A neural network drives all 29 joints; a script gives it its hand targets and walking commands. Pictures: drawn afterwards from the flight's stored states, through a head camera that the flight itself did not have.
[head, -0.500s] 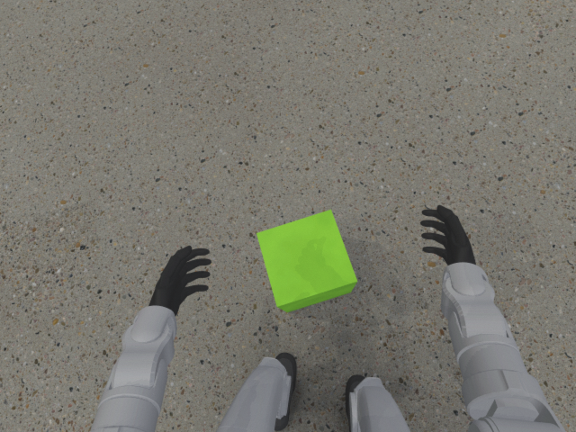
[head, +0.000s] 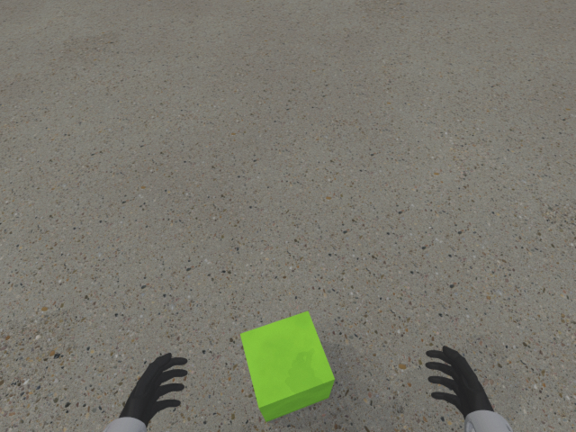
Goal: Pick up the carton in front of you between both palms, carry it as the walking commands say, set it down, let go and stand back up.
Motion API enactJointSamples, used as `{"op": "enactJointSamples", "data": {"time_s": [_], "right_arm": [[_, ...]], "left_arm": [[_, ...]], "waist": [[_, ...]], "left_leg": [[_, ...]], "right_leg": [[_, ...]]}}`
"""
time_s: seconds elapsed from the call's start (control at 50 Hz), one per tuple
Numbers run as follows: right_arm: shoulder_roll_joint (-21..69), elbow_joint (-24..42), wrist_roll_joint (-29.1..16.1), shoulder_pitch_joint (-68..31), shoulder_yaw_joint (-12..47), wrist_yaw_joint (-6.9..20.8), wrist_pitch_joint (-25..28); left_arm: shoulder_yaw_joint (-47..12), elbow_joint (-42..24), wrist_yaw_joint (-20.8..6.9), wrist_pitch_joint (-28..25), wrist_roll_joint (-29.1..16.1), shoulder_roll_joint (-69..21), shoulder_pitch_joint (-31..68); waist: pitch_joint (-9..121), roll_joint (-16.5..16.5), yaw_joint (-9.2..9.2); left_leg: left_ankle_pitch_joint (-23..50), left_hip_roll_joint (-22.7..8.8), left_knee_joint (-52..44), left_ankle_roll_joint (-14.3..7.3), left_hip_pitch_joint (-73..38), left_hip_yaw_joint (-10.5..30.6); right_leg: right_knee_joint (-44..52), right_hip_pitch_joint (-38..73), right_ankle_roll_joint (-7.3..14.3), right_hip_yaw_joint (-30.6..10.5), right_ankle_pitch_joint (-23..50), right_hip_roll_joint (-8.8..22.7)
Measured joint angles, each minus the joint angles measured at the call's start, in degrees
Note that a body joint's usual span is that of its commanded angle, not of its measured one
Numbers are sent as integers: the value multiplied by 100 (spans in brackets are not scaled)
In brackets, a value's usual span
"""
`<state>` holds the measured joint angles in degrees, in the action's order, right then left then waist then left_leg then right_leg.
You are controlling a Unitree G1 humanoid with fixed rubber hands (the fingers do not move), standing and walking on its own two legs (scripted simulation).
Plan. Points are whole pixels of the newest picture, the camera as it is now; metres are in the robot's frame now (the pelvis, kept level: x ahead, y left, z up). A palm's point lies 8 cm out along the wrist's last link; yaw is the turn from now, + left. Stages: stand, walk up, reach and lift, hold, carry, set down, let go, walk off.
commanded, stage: let go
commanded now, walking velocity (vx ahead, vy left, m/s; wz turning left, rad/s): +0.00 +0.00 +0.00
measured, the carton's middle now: (286, 367) +0.38 +0.06 -0.65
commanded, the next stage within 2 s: stand in 0.48 s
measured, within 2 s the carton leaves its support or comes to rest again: neither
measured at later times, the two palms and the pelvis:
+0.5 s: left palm (130, 428) +0.14 +0.24 -0.07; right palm out of the picture +0.15 -0.23 -0.07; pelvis -0.02 +0.00 +0.00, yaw +0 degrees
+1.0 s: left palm out of the picture +0.13 +0.30 -0.11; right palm out of the picture +0.11 -0.28 -0.08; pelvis +0.00 +0.02 +0.00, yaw -1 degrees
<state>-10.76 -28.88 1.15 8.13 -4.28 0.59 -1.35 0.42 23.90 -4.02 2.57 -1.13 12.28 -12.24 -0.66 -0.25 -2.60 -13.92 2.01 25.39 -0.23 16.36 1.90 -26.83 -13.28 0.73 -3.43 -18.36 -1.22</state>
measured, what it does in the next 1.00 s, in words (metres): stands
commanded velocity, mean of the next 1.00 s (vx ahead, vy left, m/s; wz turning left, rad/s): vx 0.00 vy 0.00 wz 0.00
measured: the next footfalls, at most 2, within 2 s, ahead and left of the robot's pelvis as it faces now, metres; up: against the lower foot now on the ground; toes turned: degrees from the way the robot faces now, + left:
none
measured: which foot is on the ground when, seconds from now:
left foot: down 0.00-1.00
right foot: down 0.00-1.00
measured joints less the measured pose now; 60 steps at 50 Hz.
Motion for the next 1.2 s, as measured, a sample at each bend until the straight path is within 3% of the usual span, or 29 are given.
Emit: {"op": "enactJointSamples", "data": {"time_s": [0.12, 0.24, 0.48, 0.58, 0.7, 0.88, 1.2], "right_arm": [[-46, 283, -78, 528, 141, 204, -192], [-141, 222, -291, 696, 352, 160, -188], [-105, 76, -235, 392, 315, 133, -367], [-329, -557, 123, 341, 290, -43, -122], [-694, -1001, 105, 312, 151, -111, 17], [-839, -1424, 71, 249, 193, -166, 88], [-832, -1992, 22, 186, 292, -172, 140]], "left_arm": [[80, 64, 32, 144, 73, -3, -20], [25, -3, 179, 626, 48, 13, 1], [96, -34, 307, 988, 91, 88, 107], [176, 695, 442, 325, 324, 415, 150], [248, 1314, 451, -38, 345, 702, 104], [135, 1872, 536, -182, 332, 827, 156], [6, 2461, 561, -278, 298, 915, 178]], "waist": [[-111, 68, 187], [-169, 160, 280], [-345, 191, 183], [-77, 281, 175], [-44, 340, 219], [-50, 399, 305], [-40, 344, 295]], "left_leg": [[35, -50, -185, 36, -540, -14], [-115, -53, 124, 54, -625, 14], [-179, 8, 369, 6, -680, 49], [-263, -20, 540, -12, -369, 7], [-334, -64, 573, -41, -320, -50], [-337, -51, 446, -103, -467, -130], [-172, 16, 105, -172, -692, -206]], "right_leg": [[182, 525, 46, -18, 52, -40], [-123, 623, 73, 24, -106, -58], [-314, 724, 20, 85, -171, -4], [-412, 435, -5, 57, -207, -28], [-301, 432, -36, 10, -177, -58], [-96, 595, -93, -52, -120, -19], [191, 782, -168, -99, 26, 83]]}}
